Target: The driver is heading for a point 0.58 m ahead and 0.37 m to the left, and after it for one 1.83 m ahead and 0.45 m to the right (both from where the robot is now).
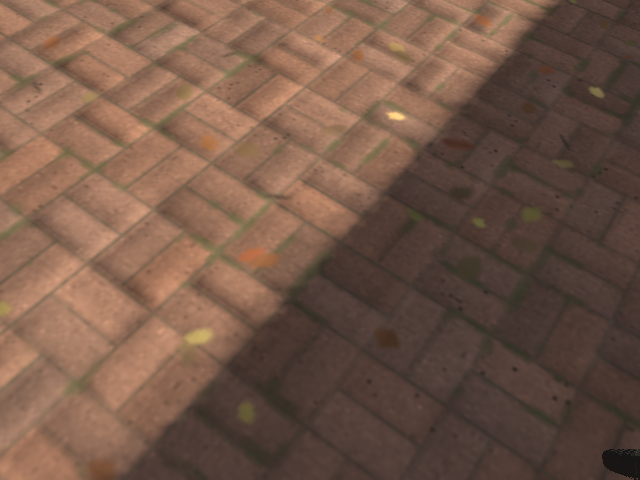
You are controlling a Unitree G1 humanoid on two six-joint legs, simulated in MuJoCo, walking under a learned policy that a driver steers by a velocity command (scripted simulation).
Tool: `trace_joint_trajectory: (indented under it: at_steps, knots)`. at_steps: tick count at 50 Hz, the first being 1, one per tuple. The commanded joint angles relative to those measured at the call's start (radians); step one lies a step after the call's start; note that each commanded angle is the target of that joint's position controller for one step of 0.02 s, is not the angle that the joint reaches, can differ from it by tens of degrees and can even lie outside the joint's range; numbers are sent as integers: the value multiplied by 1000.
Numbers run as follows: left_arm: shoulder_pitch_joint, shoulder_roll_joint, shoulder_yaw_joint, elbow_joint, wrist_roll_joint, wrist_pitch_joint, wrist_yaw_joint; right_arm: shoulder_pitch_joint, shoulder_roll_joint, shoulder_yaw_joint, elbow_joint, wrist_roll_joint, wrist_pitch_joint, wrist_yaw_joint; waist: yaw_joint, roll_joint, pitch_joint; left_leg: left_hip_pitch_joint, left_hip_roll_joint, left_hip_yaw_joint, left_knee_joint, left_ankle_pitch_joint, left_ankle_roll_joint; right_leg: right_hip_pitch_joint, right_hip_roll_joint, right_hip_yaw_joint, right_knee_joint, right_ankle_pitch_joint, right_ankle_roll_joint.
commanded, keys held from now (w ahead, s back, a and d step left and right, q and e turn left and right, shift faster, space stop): w+q+shift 0.10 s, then w+shift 0.42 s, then shift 0.08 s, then e+shift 0.40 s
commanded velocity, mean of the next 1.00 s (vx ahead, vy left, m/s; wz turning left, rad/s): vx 0.63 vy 0.00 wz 0.13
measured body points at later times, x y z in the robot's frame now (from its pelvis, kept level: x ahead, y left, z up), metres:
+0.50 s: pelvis +0.36 +0.07 -0.02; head +0.39 +0.07 +0.42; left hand +0.50 +0.36 -0.10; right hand +0.41 -0.22 -0.15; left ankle +0.10 +0.10 -0.73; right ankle +0.58 +0.00 -0.73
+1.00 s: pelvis +0.67 +0.15 -0.01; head +0.71 +0.17 +0.43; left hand +0.71 +0.47 -0.13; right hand +0.93 -0.06 -0.07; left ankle +0.80 +0.27 -0.74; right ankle +0.58 +0.01 -0.70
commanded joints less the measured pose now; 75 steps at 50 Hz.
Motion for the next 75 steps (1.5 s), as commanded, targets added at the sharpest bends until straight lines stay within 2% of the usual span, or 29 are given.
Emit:
trace_joint_trajectory:
  at_steps: [1,3,5,6,7,10,12,22,24,26,27,28,30,31,32,33,39,43,46,47,48,49,52,60,68,69,71,73,75]
  knots:
    - [46,136,28,-47,65,11,-23,-99,-74,-2,-95,-105,6,40,7,-29,-59,-26,-21,69,-85,-93,64,132,-330,146,-166,-112,-128]
    - [79,165,31,-37,57,37,-31,-79,-74,-9,-80,-88,0,47,-5,-66,-56,113,-102,146,-129,-184,104,90,-297,76,-42,96,-99]
    - [5,158,20,-65,32,50,-34,358,-128,-46,71,-76,-27,8,-239,69,-192,584,-189,50,-281,-204,185,-156,-203,-23,528,475,-55]
    - [-61,21,-21,-160,49,42,-37,408,-271,-73,85,-63,-34,-8,-227,383,-142,760,69,-527,-528,-514,295,-640,-26,8,845,-224,11]
    - [-193,60,-19,-220,90,34,-31,360,-278,-66,36,-57,-51,-11,-236,252,-111,770,162,-840,-662,-485,335,-881,42,262,956,-305,25]
    - [-86,87,-28,-158,74,2,-41,291,-145,-19,62,-78,-82,-33,-120,70,-54,603,122,-516,-619,-225,268,-754,-75,316,795,-86,-6]
    - [-33,86,-33,-122,84,19,-50,239,-99,7,71,-72,-111,-34,-72,75,-52,523,62,-417,-669,-145,243,-654,-80,311,715,-9,4]
    - [-204,40,-56,-170,49,17,-64,312,-143,3,199,-43,-175,-25,-76,40,55,521,58,-188,-813,345,190,-444,-7,246,198,347,-71]
    - [-74,68,-38,-136,46,20,-43,304,-182,-4,223,-60,-171,-28,-11,65,-44,611,56,-152,-625,824,159,-294,73,215,221,216,-110]
    - [346,114,-8,-17,49,24,-9,248,-186,-7,235,-92,-150,-37,200,51,-236,480,5,-100,-95,957,127,112,109,204,242,49,-136]
    - [453,239,23,7,81,16,8,329,-58,28,211,-65,-155,-30,182,-170,-333,206,-119,-64,347,592,89,331,-110,522,159,-310,-185]
    - [418,270,25,16,82,6,-8,421,27,47,199,-40,-175,-18,71,-455,-432,9,-321,-193,603,-191,70,388,-299,1141,-127,-356,-261]
    - [167,113,-2,-28,60,-8,-21,302,-51,44,217,-50,-174,-35,0,-77,-204,-57,-176,-206,637,-69,79,148,-295,912,-83,64,-292]
    - [154,66,-18,-9,55,-16,-24,233,-48,48,206,-71,-171,-32,-10,6,-148,-23,-142,-173,554,-62,76,29,-241,781,-66,292,-283]
    - [101,22,-36,-29,14,-49,-31,160,-60,37,156,-13,-182,-35,-18,-57,-138,-11,-77,-171,510,-115,63,-9,-178,670,-92,429,-278]
    - [88,10,-47,-12,18,-64,-33,142,-64,38,145,-8,-182,-32,-45,-84,-131,8,-61,-170,467,-99,51,-53,-160,637,-99,547,-279]
    - [72,154,-3,-15,2,-48,10,-4,8,68,72,-59,-162,-35,-67,-22,-93,120,-132,-91,-91,133,-75,-245,-46,456,-134,755,-264]
    - [139,149,16,-14,-19,2,33,-88,-34,47,41,-47,-154,-33,-33,-69,-143,222,-183,-146,-332,358,-91,-203,-23,535,-43,484,-170]
    - [70,103,17,-59,-11,33,53,5,-77,20,72,-46,-160,-38,-93,-88,-168,315,-142,-182,-414,372,-67,-182,0,615,127,347,-121]
    - [69,54,6,-80,-3,38,49,71,-92,12,88,-60,-165,-43,-113,-52,-226,440,-80,-195,-452,447,-32,-212,67,593,277,248,-83]
    - [121,-36,-21,-102,28,41,43,127,-133,7,88,-74,-160,-56,-96,152,-325,661,136,-372,-386,811,42,-372,166,486,553,-247,-36]
    - [360,-41,-33,-108,5,41,29,92,-132,13,66,-92,-140,-52,24,355,-479,809,373,-680,-386,853,227,-521,177,463,796,-500,-10]
    - [188,126,22,-91,-12,94,41,-49,-14,30,33,-66,-105,-62,-21,103,-275,530,193,-436,-497,247,177,-600,27,402,929,-231,56]
    - [57,39,-1,-191,6,115,24,-59,-73,-9,80,-69,-99,-90,-32,112,-225,386,196,-134,-576,303,228,-489,-53,337,681,-70,51]
    - [47,69,22,-195,4,150,-17,-59,-120,-45,105,-23,-87,-49,0,116,-207,363,214,63,-454,162,105,-204,6,214,238,14,-61]
    - [93,94,37,-175,10,151,-9,-17,-88,-41,125,-17,-81,-45,9,61,-196,301,168,104,-352,62,48,-118,31,242,150,66,-99]
    - [121,310,80,-202,37,122,16,-55,-32,-27,50,-68,-73,-51,-14,-377,-122,-216,-104,96,155,-407,-126,27,-303,910,-52,392,-373]
    - [67,230,60,-210,53,67,11,-146,-65,-38,31,-52,-80,-67,0,-196,-158,-237,-107,-123,312,-277,-75,-23,-241,798,-81,287,-339]
    - [-34,166,43,-228,12,66,28,-79,-87,-47,67,-61,-85,-81,-56,-127,-164,-207,-93,-146,269,-136,-68,-51,-178,701,-37,308,-257]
